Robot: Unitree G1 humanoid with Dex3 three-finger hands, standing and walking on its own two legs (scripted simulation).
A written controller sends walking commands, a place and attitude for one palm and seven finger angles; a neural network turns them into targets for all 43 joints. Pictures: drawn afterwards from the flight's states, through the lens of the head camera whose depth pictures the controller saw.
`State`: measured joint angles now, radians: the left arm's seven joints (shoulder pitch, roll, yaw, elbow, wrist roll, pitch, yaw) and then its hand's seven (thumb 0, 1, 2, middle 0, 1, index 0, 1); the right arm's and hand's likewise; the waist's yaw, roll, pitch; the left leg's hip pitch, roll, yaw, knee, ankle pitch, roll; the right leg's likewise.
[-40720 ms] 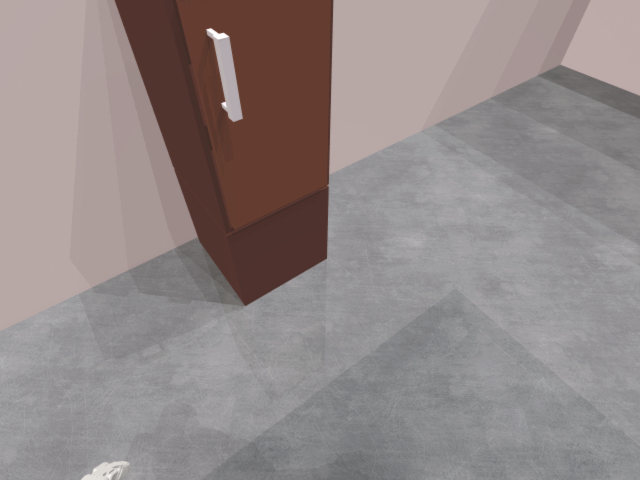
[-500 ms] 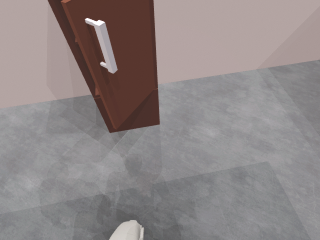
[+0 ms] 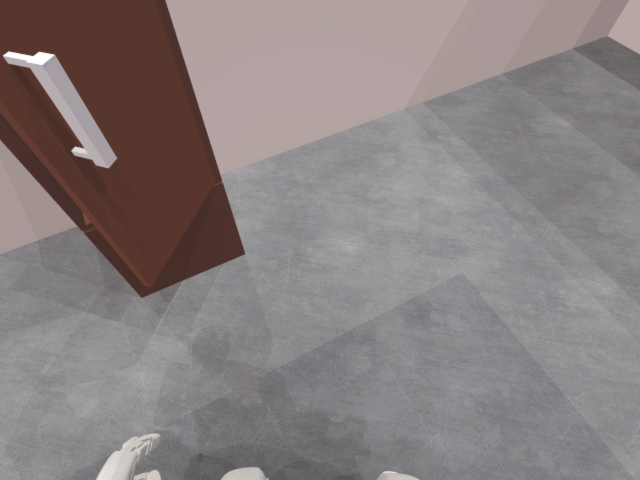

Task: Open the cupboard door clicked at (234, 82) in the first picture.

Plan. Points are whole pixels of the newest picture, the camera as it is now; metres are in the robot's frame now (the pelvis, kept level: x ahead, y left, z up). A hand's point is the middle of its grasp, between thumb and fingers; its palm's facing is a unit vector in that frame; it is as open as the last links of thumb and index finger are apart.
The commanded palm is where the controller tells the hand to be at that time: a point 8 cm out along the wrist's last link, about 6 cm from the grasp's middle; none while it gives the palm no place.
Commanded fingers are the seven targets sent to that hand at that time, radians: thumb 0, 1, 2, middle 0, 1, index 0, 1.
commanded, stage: walk to a spot facing it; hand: left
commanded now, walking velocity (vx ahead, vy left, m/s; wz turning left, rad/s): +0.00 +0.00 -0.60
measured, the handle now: (64, 114) +0.53 +0.39 +0.12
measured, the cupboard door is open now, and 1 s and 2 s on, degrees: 46 46 46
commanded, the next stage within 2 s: turn to face it in 1.98 s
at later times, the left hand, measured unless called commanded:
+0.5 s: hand (227, 427) +0.19 +0.15 -0.15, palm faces -0.32 -0.92 -0.23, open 7.4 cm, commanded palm none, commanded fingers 0.00 0.90 0.90 -0.20 -0.30 -0.20 -0.30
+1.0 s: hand (301, 333) +0.34 +0.06 -0.15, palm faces -0.57 -0.80 -0.17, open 7.4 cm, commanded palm none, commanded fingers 0.00 0.90 0.90 -0.20 -0.30 -0.20 -0.30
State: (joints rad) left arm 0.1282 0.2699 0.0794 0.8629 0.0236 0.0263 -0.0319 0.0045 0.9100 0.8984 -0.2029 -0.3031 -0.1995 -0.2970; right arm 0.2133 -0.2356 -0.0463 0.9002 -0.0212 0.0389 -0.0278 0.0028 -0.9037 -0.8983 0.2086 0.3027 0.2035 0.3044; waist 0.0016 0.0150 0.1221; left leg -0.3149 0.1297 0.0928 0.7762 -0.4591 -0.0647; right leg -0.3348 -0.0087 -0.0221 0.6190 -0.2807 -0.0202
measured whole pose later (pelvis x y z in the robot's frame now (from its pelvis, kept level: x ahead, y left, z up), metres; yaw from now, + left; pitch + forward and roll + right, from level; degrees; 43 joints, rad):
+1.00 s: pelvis +0.16 -0.06 +0.02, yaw -37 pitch +2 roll -1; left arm 0.17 0.24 0.09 0.96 0.03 0.02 -0.06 0.01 0.91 0.90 -0.20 -0.30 -0.20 -0.30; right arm 0.28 -0.18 -0.02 0.93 -0.04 -0.07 -0.02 0.00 -0.91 -0.90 0.21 0.30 0.20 0.30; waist 0.01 -0.03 0.09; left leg -0.18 0.10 0.16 0.43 -0.27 -0.02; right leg -0.54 -0.06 -0.05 1.05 -0.31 0.01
